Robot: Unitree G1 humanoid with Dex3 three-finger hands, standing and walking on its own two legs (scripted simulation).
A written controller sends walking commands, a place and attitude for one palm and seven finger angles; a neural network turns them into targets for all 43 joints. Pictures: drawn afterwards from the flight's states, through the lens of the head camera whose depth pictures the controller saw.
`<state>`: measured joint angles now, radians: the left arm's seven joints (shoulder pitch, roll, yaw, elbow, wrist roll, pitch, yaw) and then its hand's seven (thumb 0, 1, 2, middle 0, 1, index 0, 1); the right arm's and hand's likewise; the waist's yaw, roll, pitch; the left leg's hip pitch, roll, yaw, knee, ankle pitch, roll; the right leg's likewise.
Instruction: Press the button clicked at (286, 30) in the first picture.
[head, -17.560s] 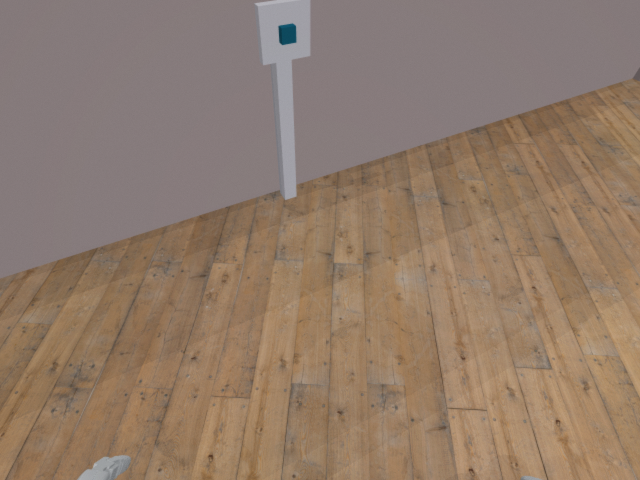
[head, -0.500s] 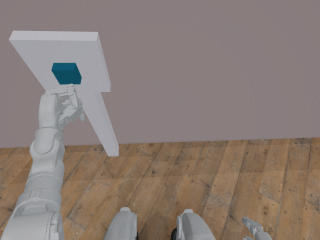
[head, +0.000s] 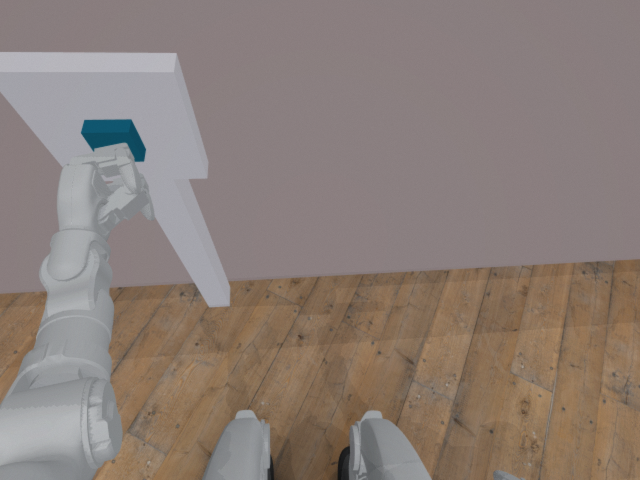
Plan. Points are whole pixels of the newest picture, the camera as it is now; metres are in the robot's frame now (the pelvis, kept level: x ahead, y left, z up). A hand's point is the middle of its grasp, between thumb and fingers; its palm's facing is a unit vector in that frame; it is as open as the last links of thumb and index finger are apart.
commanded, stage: press the button with the knuckle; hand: left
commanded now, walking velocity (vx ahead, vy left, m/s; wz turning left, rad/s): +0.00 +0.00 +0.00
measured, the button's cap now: (116, 138) +0.51 +0.24 +0.08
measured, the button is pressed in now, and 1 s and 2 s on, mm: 3 6 0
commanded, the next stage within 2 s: hold the button down briefly in 0.30 s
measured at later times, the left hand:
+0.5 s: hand (141, 187) +0.46 +0.22 +0.04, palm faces +0.08 -1.00 -0.04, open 2.7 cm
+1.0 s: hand (142, 190) +0.45 +0.22 +0.04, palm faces +0.10 -0.99 -0.04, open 2.9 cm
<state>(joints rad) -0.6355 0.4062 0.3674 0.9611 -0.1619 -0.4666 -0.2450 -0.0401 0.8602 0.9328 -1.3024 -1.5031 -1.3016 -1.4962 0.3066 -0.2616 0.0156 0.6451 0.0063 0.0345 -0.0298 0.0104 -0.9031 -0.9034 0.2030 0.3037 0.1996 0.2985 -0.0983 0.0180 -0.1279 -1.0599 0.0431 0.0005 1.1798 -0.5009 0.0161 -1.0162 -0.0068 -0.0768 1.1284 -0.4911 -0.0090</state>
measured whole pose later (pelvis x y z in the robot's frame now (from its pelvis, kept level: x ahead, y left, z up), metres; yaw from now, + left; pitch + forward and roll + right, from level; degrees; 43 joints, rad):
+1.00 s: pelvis -0.03 +0.00 -0.01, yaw +1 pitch +23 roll -3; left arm -0.81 0.47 0.34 1.10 -0.13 -0.46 -0.18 -0.02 0.81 0.97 -1.30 -1.50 -1.35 -1.50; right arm 0.33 -0.27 0.04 0.65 -0.01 0.00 -0.03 0.01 -0.90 -0.90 0.20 0.30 0.20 0.30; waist -0.13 0.02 -0.12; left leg -1.17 0.03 -0.03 1.23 -0.46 0.01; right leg -1.12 -0.02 -0.10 1.17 -0.45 -0.02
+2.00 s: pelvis +0.01 +0.00 +0.03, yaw +0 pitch +16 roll -2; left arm -0.08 0.28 0.23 0.33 -0.24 -0.35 -0.18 0.02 0.90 0.90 -1.30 -1.50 -1.30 -1.50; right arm 0.25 -0.23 0.02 0.54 0.04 0.01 -0.04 0.01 -0.90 -0.90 0.20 0.30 0.20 0.30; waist -0.04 0.04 -0.13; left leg -0.84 0.04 0.01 1.05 -0.48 0.01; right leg -0.81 0.00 -0.06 1.01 -0.47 -0.01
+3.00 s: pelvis +0.05 +0.00 +0.10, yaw +1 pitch -3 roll +0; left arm 0.55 0.34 0.28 -0.50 -0.07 -0.04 0.11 0.02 0.89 0.90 -1.31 -1.50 -1.30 -1.50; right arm 0.21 -0.23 0.04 0.59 0.01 -0.10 -0.08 0.02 -0.90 -0.90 0.20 0.30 0.20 0.30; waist 0.07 0.07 -0.02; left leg -0.14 0.00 0.02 0.48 -0.29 0.01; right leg -0.11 -0.02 -0.06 0.45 -0.29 0.00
